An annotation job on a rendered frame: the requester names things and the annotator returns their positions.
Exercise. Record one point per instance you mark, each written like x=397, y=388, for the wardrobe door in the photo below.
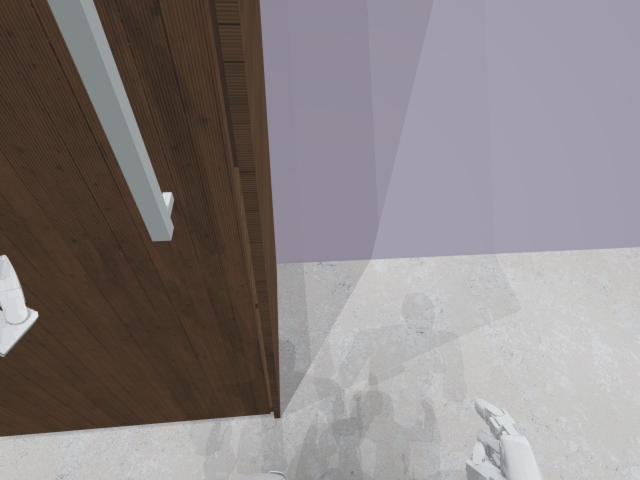
x=130, y=331

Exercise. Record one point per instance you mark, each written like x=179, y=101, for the robot left hand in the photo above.
x=15, y=319

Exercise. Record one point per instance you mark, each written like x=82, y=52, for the handle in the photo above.
x=83, y=33

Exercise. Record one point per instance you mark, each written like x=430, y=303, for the robot right hand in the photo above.
x=512, y=458

